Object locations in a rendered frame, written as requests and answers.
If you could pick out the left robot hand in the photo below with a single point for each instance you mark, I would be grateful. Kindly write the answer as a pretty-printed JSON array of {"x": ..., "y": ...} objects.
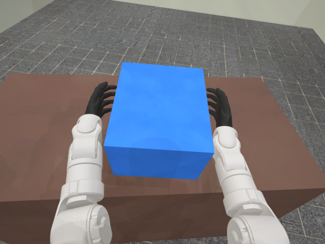
[{"x": 96, "y": 103}]

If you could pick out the right robot hand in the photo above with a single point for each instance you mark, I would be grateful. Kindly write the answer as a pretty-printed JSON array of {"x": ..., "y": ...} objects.
[{"x": 222, "y": 113}]

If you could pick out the left robot upper arm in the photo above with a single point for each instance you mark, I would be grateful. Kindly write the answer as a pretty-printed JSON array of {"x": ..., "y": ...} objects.
[{"x": 83, "y": 225}]

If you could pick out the right robot upper arm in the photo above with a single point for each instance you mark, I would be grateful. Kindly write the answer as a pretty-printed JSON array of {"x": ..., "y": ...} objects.
[{"x": 244, "y": 229}]

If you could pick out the robot right forearm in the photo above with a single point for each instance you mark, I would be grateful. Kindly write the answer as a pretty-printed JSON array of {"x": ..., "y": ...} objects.
[{"x": 241, "y": 196}]

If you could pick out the carton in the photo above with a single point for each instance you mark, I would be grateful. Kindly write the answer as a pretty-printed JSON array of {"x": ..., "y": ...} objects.
[{"x": 159, "y": 124}]

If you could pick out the pedestal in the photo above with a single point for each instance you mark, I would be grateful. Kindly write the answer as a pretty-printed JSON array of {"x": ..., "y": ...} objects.
[{"x": 38, "y": 113}]

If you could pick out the robot left forearm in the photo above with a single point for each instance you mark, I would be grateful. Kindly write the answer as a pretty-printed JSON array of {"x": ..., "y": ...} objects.
[{"x": 84, "y": 169}]

